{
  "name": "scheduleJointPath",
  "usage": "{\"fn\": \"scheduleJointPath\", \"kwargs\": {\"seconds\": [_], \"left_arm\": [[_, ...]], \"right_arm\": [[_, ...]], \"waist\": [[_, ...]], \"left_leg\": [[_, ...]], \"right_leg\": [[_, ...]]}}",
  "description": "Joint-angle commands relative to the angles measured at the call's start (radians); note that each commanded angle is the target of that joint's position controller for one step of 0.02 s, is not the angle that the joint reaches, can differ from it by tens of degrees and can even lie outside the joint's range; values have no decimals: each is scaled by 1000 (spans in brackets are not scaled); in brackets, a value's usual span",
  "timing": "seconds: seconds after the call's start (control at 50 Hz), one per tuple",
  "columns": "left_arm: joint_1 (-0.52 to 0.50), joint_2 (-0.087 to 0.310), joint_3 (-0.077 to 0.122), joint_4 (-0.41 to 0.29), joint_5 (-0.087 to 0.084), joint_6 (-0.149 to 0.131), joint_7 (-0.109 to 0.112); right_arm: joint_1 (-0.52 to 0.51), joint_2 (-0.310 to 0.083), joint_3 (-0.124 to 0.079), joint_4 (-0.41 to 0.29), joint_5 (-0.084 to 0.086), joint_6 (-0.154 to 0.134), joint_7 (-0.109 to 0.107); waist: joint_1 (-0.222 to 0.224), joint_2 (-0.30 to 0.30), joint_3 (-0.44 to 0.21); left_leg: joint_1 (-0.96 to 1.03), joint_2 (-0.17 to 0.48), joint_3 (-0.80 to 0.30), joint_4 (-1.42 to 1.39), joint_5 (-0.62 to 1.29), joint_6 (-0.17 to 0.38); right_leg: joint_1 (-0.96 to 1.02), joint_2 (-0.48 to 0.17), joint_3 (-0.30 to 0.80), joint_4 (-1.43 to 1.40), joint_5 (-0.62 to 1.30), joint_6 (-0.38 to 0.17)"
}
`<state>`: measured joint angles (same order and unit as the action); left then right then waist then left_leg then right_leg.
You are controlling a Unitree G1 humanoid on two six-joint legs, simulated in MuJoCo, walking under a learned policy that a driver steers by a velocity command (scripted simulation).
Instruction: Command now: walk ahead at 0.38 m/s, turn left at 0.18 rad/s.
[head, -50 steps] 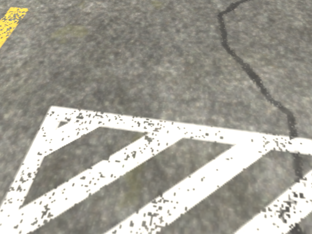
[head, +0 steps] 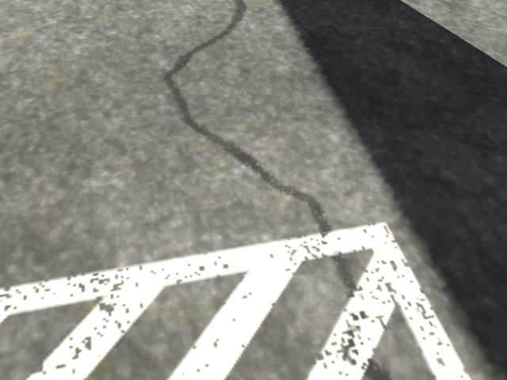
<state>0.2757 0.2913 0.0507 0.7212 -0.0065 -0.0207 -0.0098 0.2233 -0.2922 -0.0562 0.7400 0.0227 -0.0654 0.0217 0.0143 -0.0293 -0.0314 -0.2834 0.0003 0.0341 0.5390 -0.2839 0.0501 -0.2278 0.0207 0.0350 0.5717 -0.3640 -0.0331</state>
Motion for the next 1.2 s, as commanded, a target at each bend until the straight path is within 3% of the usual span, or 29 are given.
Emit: {"fn": "scheduleJointPath", "kwargs": {"seconds": [0.02, 0.04, 0.06, 0.1, 0.18, 0.24, 0.34, 0.38, 0.4, 0.42, 0.44, 0.46, 0.48, 0.5, 0.54, 0.62, 0.72, 0.8, 0.86, 0.88, 0.9, 0.92, 0.94, 0.96, 0.98, 1.0, 1.02, 1.08, 1.2], "left_arm": [[-176, 92, 19, -159, -6, -62, 2], [-171, 132, 33, -154, -26, -76, 0], [-163, 128, 32, -139, -23, -84, -5], [-173, 117, 35, -131, 8, -95, -10], [-232, 47, 15, -132, 11, -95, -17], [-317, 27, 4, -145, 1, -96, -25], [-338, 90, 25, -155, -16, -106, -29], [-217, 132, 49, -125, -14, -111, -20], [-90, 170, 67, -100, -5, -114, -11], [97, 237, 83, -81, 9, -106, 2], [114, 276, 86, -53, 20, -94, -11], [63, 158, 59, -70, 9, -91, -11], [15, 112, 46, -71, 2, -86, -5], [-26, 96, 40, -66, 8, -84, -5], [-69, 70, 33, -49, 22, -85, -2], [-77, 99, 46, -8, 9, -102, 2], [-70, 150, 56, 20, 4, -92, 8], [-11, 195, 67, 52, -17, -73, 8], [14, 239, 78, 66, -31, -52, 11], [8, 238, 74, 67, -33, -45, 13], [28, 198, 55, 65, -20, -47, 16], [119, 68, 11, 18, 23, -60, 6], [111, 100, 5, 26, 6, -88, -6], [-5, 184, 30, 6, -45, -95, -13], [-53, 164, 22, -11, -52, -99, -11], [-64, 149, 19, 0, -33, -97, -3], [-40, 149, 23, 13, -24, -85, 0], [29, 107, 18, 51, -22, -42, 1], [-98, 71, 15, 22, -17, -39, -4]], "right_arm": [[250, -238, -59, -6, -13, -18, 3], [204, -191, -44, -23, -16, -27, 2], [173, -162, -35, -38, -18, -30, 0], [146, -142, -27, -52, -16, -22, -10], [164, -140, -26, -52, -9, -1, -37], [201, -162, -36, -40, -3, 9, -48], [216, -182, -50, -33, 13, 23, -52], [187, -167, -47, -43, 8, 27, -50], [174, -133, -36, -57, -1, 27, -46], [177, -58, -10, -93, -30, 25, -46], [321, 2, 7, -122, 13, 13, -45], [276, -116, -18, -88, 35, 14, -47], [172, -157, -31, -102, 28, 18, -43], [130, -142, -30, -105, 15, 20, -43], [102, -113, -32, -121, 9, 28, -30], [42, -60, -16, -158, 3, 47, -20], [-85, -46, 0, -190, 0, 29, 9], [-190, -57, -1, -238, 4, 28, 31], [-130, -104, -28, -248, -7, 35, 32], [7, -140, -52, -214, -7, 39, 26], [175, -196, -82, -167, -2, 47, 9], [217, -315, -101, -156, -1, 47, -7], [237, -272, -79, -190, -2, 33, 1], [201, -205, -57, -175, -16, 19, 12], [145, -187, -51, -168, -16, 11, 13], [81, -152, -40, -163, -18, 6, 11], [41, -119, -29, -163, -29, -2, 10], [16, -105, -26, -138, -33, -32, 8], [38, -114, -30, -78, -43, -46, -15]], "waist": [[-121, 312, 49], [-93, 216, 97], [-78, 178, 107], [-61, 119, 98], [-63, 131, 75], [-92, 147, 87], [-70, 175, 85], [3, 182, 28], [67, 159, -73], [129, 8, -265], [34, -360, -352], [57, -209, -216], [66, -120, -90], [45, -45, -33], [5, -76, 23], [-11, -50, 76], [27, -18, 98], [55, -13, 122], [-8, -44, 51], [-94, -33, -23], [-172, 4, -108], [-96, 284, -209], [-119, 246, -415], [-147, 142, -287], [-117, 121, -152], [-78, 68, -81], [-41, 86, -46], [2, 95, -29], [-35, 77, 67]], "left_leg": [[364, 389, -774, -366, -384, 297], [355, 384, -755, -365, -418, 286], [347, 332, -664, -360, -352, 254], [323, 262, -518, -353, -114, 205], [214, 158, -321, -360, 171, 169], [137, 138, -286, -338, 205, 151], [158, 194, -390, -272, 206, 122], [149, 164, -378, -150, 356, 88], [86, 103, -334, 34, 390, 53], [-76, 22, -254, 355, 150, 15], [-394, -73, -193, 645, -326, -26], [-490, 4, -222, 757, -259, -33], [-508, 39, -185, 761, -162, -33], [-466, 75, -168, 738, -92, -37], [-404, 120, -166, 680, -27, -40], [-437, 138, -139, 572, 20, -63], [-392, 123, -80, 284, 271, -55], [-367, 97, -23, 138, 260, -12], [-196, 4, 44, 94, 115, 52], [-4, -43, 66, 44, 140, 83], [280, -42, 16, 38, 184, 115], [641, 235, -471, -6, 88, 256], [708, 372, -870, -189, -54, 356], [622, 352, -728, -226, -52, 289], [468, 321, -576, -229, 31, 253], [331, 283, -458, -232, 137, 221], [227, 249, -370, -258, 232, 204], [118, 229, -239, -348, 305, 205], [164, 192, -22, -416, 341, 141]], "right_leg": [[-608, 29, -9, 440, -247, 14], [-673, -31, 52, 528, -173, 3], [-683, -53, 54, 539, -75, -2], [-647, -81, 42, 458, 60, 11], [-463, -37, -11, 208, 234, 77], [-343, -2, -18, 35, 338, 97], [-215, -1, 23, -78, 332, 66], [-37, 5, 2, -130, 297, 21], [167, -50, 37, -127, 293, -21], [464, -256, 252, -99, 178, -86], [654, -448, 738, -247, -84, -222], [550, -419, 706, -298, -212, -194], [424, -384, 519, -296, -117, -162], [309, -339, 399, -309, 40, -149], [173, -281, 247, -355, 181, -143], [105, -291, 101, -428, 323, -175], [130, -258, -82, -432, 417, -142], [234, -288, -147, -400, 471, -107], [291, -296, -192, -208, 883, -82], [252, -273, -223, -31, 979, -63], [84, -238, -238, 204, 865, -30], [-344, -94, -233, 611, 70, 38], [-445, -7, 5, 790, -237, 42], [-528, -59, 47, 830, -164, 30], [-540, -103, 28, 771, -87, 17], [-501, -147, 24, 700, -15, 16], [-432, -174, 34, 652, 38, 17], [-350, -183, 38, 597, 123, 41], [-455, -134, 72, 294, 434, 64]]}}
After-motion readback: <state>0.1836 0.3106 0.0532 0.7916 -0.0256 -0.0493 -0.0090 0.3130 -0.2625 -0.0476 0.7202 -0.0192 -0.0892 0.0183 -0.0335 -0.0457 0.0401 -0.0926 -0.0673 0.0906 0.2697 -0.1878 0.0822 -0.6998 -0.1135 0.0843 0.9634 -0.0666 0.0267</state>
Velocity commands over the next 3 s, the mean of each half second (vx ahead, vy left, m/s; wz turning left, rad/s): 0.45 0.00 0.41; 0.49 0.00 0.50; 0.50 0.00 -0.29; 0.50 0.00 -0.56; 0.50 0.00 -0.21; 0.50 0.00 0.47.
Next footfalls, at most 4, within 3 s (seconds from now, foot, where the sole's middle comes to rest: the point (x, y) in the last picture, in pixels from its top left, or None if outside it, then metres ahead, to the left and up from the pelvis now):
0.40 right None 0.35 -0.10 -0.77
0.90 left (152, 377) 0.53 0.27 -0.77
1.46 right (189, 258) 0.90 0.21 -0.77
1.92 left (120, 199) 1.13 0.47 -0.77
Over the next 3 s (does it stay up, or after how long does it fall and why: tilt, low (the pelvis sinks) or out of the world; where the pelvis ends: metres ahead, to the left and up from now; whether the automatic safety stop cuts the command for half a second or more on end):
stays up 1.53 0.36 -0.02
